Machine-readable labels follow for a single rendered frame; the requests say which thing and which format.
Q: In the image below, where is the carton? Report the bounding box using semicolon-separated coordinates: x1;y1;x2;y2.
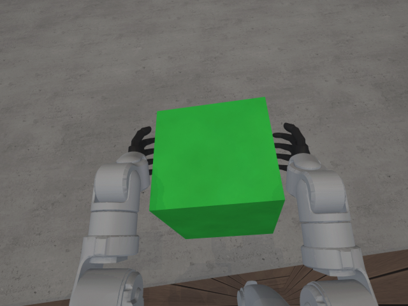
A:
149;97;285;239

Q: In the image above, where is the robot right shin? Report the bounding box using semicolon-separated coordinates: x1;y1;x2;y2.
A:
244;280;257;287

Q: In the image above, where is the robot left hand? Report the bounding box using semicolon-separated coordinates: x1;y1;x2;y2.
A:
128;126;155;175

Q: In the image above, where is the right robot thigh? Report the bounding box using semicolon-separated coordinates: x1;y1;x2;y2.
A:
237;284;290;306

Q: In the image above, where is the robot right forearm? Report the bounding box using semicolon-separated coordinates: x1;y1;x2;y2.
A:
286;153;378;306

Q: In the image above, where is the right robot upper arm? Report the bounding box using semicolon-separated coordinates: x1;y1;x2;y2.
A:
300;279;377;306

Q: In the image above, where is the left robot upper arm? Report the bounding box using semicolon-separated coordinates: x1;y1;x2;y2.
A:
71;268;144;306

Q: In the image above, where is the robot right hand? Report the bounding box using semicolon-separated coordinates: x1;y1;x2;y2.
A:
273;123;310;171

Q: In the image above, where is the robot left forearm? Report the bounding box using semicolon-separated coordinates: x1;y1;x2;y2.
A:
69;152;150;306

